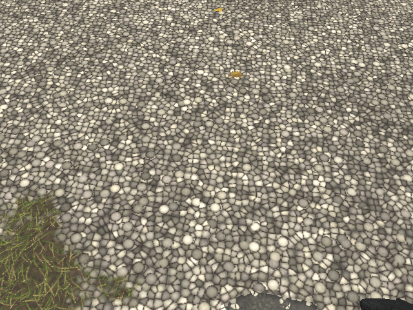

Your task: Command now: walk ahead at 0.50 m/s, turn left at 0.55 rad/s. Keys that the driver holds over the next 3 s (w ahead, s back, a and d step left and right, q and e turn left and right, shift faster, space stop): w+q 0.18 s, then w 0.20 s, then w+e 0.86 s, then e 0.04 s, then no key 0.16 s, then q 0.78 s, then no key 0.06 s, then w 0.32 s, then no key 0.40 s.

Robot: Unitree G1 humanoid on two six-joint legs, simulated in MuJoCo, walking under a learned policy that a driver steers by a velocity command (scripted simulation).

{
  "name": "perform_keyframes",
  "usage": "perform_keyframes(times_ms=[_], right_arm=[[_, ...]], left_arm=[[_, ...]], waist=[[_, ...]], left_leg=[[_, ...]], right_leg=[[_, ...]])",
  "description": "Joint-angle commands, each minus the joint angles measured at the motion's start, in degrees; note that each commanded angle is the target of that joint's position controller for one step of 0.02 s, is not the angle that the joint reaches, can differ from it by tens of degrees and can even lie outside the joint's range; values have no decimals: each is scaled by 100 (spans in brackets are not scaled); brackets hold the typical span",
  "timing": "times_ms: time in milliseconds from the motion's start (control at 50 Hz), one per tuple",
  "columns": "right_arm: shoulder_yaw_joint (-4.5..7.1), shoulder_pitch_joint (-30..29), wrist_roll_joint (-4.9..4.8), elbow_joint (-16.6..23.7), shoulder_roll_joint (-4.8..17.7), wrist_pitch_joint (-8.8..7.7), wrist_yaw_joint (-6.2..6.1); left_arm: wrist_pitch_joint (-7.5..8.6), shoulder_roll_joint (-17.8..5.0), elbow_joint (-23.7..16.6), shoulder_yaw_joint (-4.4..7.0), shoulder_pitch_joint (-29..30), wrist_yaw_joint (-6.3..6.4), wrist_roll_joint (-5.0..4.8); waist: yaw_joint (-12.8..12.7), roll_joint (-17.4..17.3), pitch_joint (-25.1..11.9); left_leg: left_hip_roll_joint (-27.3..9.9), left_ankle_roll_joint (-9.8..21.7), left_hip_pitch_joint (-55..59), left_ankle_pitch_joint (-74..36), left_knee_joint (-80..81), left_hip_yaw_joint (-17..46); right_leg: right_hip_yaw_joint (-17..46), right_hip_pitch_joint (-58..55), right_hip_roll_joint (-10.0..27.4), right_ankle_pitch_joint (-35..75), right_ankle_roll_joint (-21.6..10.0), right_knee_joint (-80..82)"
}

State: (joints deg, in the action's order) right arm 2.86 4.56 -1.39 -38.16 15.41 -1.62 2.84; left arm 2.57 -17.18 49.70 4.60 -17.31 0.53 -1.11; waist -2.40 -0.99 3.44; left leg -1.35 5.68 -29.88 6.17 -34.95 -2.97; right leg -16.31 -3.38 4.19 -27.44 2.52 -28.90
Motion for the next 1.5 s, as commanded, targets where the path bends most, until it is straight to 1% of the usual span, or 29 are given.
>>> perform_keyframes(times_ms=[20,40,60,80,120,200,300,420,480,500,520,540,560,580,620,700,820,920,980,1000,1020,1040,1080,1140,1340,1400,1460,1480,1500], right_arm=[[679,1923,-34,-46,2102,-7,-144],[523,2022,14,123,1550,-108,-90],[439,1831,57,73,1256,-186,-72],[394,1493,31,106,1116,-221,-78],[290,933,120,287,813,-226,-128],[325,1017,79,254,964,-259,-260],[295,1437,69,1,957,-234,-356],[316,1804,66,-317,1033,-179,-364],[326,1603,90,-338,1081,-110,-389],[275,1555,128,-298,991,-88,-404],[170,1788,253,-184,761,-99,-429],[55,2417,183,-155,337,-206,-375],[97,1987,111,-117,794,-307,-334],[152,1284,-1,48,985,-388,-292],[147,780,169,191,879,-504,-295],[120,906,246,254,633,-425,-317],[10,-278,193,522,372,-453,-296],[91,-737,94,651,569,-565,-190],[254,124,105,447,852,-629,-235],[342,925,199,361,1099,-644,-286],[451,1603,288,257,1526,-569,-321],[430,1756,166,129,1355,-506,-264],[250,1184,138,212,688,-445,-286],[170,754,213,82,490,-451,-269],[305,940,109,-427,1020,-370,-346],[345,1064,-26,-572,1203,-289,-350],[286,1148,-57,-672,1085,-243,-364],[111,1302,195,-538,710,-291,-333],[-132,2311,220,-696,210,-282,-193]], left_arm=[[222,-25,-836,-127,-304,-20,219],[429,-582,-886,-50,368,-94,-2],[530,-770,-1044,1,804,-128,-172],[583,-692,-1020,-27,833,-89,-88],[519,-750,-934,37,689,-56,110],[306,-492,-999,-15,787,-57,202],[349,-223,-1181,-162,1741,-154,141],[458,-479,-1348,-105,2103,-304,67],[458,-679,-1145,8,1303,-312,56],[449,-875,-938,104,530,-292,85],[431,-1232,-838,177,-327,-289,121],[392,-1436,-689,238,-602,-347,71],[379,-942,-730,112,-516,-360,-94],[341,-761,-829,61,-131,-320,-55],[285,-690,-937,24,224,-275,66],[269,-658,-951,8,207,-168,35],[129,-886,-779,99,-252,13,-48],[-7,-849,-690,109,-571,71,-77],[-42,-747,-792,99,-312,67,-44],[-16,-476,-909,-1,-212,33,27],[37,-82,-1033,-116,-773,46,-12],[72,-332,-1110,-129,-1061,37,-94],[7,-851,-1088,24,-271,21,-77],[-64,-584,-1214,43,4,-42,-38],[5,-101,-1678,-126,1178,-277,73],[13,-274,-1815,-57,1304,-362,70],[14,-762,-1520,180,224,-270,174],[-16,-1173,-1466,228,-360,-143,305],[-28,-1075,-1567,47,-42,-105,405]], waist=[[457,-1544,-2028],[929,-741,-2374],[927,-502,-1566],[665,-45,-1100],[253,-73,-766],[157,-62,-545],[615,-336,-313],[716,-471,-60],[251,-549,-486],[-117,-395,-1077],[-292,391,-1928],[33,1982,-2289],[-183,1303,-1929],[-237,792,-1108],[-21,92,-492],[261,502,-524],[-119,536,-316],[-181,644,-323],[356,771,-649],[749,483,-1367],[696,-778,-2180],[581,-1742,-2256],[655,-498,-836],[331,-513,-228],[534,-231,-175],[449,-366,-324],[-195,-127,-994],[-322,703,-1761],[202,1528,-2894]], left_leg=[[-1549,1763,5047,1370,1139,4337],[-1768,1739,5227,1739,1816,5002],[-1627,1478,4701,1264,1880,4159],[-1368,1285,3883,587,1830,3445],[-1008,1120,2717,-547,1983,2636],[-750,1141,1997,-1471,2243,1950],[-407,696,1776,-774,2280,1356],[-1075,608,3018,-917,1857,1803],[-943,357,3335,-3131,917,1417],[-656,199,3040,-3566,-110,1125],[-212,-44,1819,-1975,-1853,867],[710,-478,-337,2261,-3577,713],[398,-428,-1094,2477,-4038,1187],[152,-399,-1393,1933,-3963,1088],[-173,-431,-1128,1319,-3271,928],[-289,-721,-618,1123,-2216,761],[59,-972,-72,-775,-47,640],[259,-831,354,-664,759,821],[165,-455,1674,-386,1212,741],[-538,-95,3054,-246,1000,1297],[-1782,638,5036,478,1105,3265],[-2399,1013,5163,1649,1561,4902],[-1862,600,3725,1695,1808,3348],[-1309,437,2422,384,2302,1959],[-1033,341,2253,-2552,2260,-155],[-1236,223,2744,-2873,1788,-101],[-872,-194,2486,-3193,10,-340],[-491,-504,1293,-817,-1578,-426],[78,-824,66,3667,-3256,334]], right_leg=[[1031,4111,-596,-648,-87,-4721],[2154,4715,-496,-661,-210,-5157],[2129,5112,-259,-90,-343,-4984],[2116,4894,-1,406,-397,-4501],[2161,4124,274,913,-319,-3805],[1941,3932,187,1534,47,-2823],[1746,3444,-95,3459,117,-719],[1818,3880,-152,2958,-332,-4],[1445,2845,-483,2410,-728,165],[1527,1665,-443,2679,-946,89],[2962,-84,546,2919,-1466,-97],[5707,-1627,1504,1536,-2298,749],[6145,-1601,1450,351,-2117,1200],[5348,-862,1300,513,-1902,1288],[4453,334,891,1792,-1797,1435],[3751,1014,520,2968,-1868,1675],[3230,1625,96,2938,-1497,1604],[3897,1126,301,2498,-1338,1049],[3981,1185,119,3008,-1075,197],[3651,1724,-156,2724,-892,-1049],[2806,3466,-972,806,-504,-2888],[2628,4542,-759,-741,-418,-3939],[2488,4793,-237,207,-312,-4389],[2330,4324,146,855,-267,-3884],[1646,3526,-82,2998,-189,-1092],[1635,3219,-260,2629,-424,-522],[1545,1282,-561,3572,-837,372],[2777,-398,678,6525,-1253,-96],[4552,-1740,2311,8001,-2505,-309]])
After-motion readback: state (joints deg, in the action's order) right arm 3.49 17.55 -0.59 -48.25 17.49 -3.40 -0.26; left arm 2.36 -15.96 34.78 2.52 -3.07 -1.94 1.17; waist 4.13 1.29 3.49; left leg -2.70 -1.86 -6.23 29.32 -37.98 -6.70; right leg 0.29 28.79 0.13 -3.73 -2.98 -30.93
